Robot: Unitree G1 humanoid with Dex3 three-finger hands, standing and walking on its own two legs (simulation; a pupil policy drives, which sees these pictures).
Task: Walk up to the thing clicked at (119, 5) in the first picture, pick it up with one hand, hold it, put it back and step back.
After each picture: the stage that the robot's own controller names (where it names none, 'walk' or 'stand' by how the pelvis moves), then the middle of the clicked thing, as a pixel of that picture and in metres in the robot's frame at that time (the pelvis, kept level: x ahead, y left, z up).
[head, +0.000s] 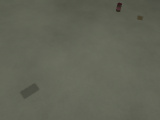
stand; (118, 7) +2.15 -0.59 -0.72
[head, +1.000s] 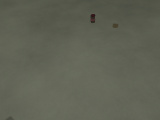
walk; (92, 18) +2.07 -0.09 -0.69
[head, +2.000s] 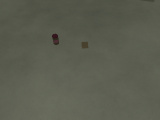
walk; (55, 39) +1.39 +0.36 -0.72
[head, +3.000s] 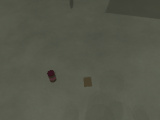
walk; (51, 76) +0.89 +0.34 -0.72
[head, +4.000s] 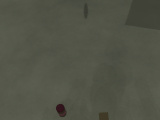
walk; (61, 110) +0.53 +0.25 -0.72
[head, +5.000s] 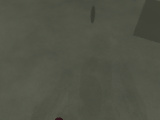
stand; out of the picture +0.40 +0.17 -0.70
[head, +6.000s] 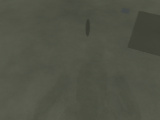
stand; out of the picture +0.35 +0.17 -0.72
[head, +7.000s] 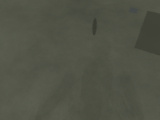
stand; out of the picture +0.35 +0.15 -0.72
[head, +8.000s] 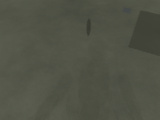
stand; out of the picture +0.35 +0.18 -0.72
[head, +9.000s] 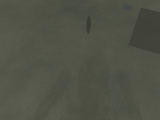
stand; out of the picture +0.34 +0.18 -0.72
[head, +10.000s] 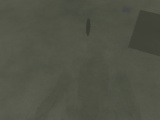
go down; out of the picture +0.33 +0.18 -0.72
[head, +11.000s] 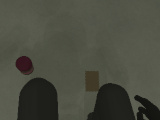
go down; (25, 66) +0.39 +0.23 -0.35
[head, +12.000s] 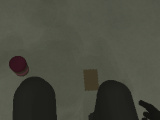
approach; (19, 66) +0.39 +0.25 -0.30
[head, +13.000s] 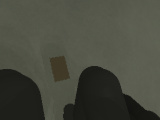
close in; out of the picture +0.37 +0.28 -0.22
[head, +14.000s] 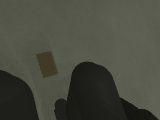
close; out of the picture +0.37 +0.29 -0.22
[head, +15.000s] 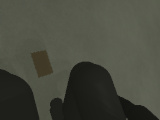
lift; out of the picture +0.36 +0.29 -0.22
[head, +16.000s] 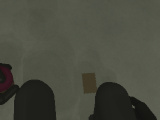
lift; (1, 83) +0.30 +0.26 -0.07
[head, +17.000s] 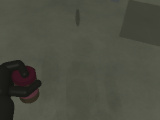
hold; (26, 85) +0.33 +0.18 +0.04
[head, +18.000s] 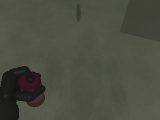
hold; (32, 90) +0.33 +0.17 +0.00
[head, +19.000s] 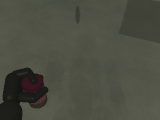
hold; (35, 91) +0.33 +0.16 +0.00
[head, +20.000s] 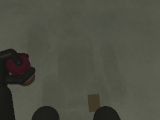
crouch; (22, 70) +0.38 +0.20 -0.07
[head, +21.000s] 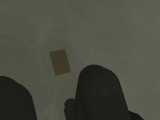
lower; out of the picture +0.39 +0.29 -0.20
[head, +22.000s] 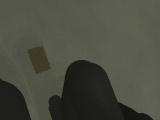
lower; out of the picture +0.40 +0.31 -0.22
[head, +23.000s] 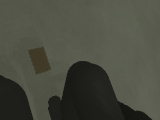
lower; out of the picture +0.39 +0.31 -0.22
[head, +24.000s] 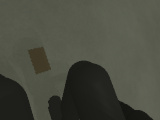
lower; out of the picture +0.39 +0.31 -0.22
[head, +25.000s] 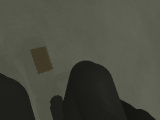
loosen; out of the picture +0.39 +0.31 -0.22
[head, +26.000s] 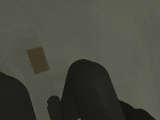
withdraw; out of the picture +0.38 +0.28 -0.22
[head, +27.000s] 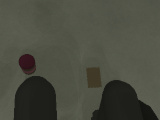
walk; (28, 65) +0.41 +0.24 -0.31
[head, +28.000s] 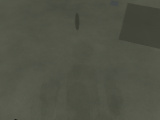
stand; out of the picture +0.34 +0.17 -0.65
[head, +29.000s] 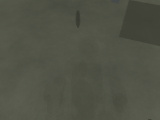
stand; out of the picture +0.36 +0.19 -0.67
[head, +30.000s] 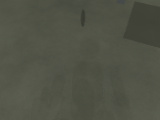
stand; out of the picture +0.37 +0.18 -0.68
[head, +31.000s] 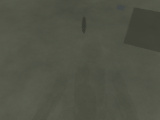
walk; out of the picture +0.37 +0.18 -0.72
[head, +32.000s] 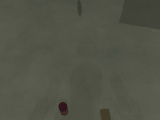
walk; (63, 108) +0.52 +0.19 -0.71
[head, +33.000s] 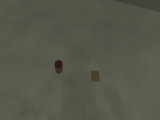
walk; (58, 66) +0.82 +0.15 -0.70
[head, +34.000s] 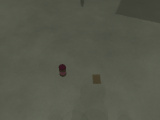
stand; (62, 70) +0.94 +0.19 -0.71
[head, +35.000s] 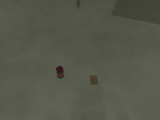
stand; (60, 72) +0.95 +0.19 -0.73
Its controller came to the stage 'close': yes
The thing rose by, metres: 0.71
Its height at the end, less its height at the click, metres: +0.00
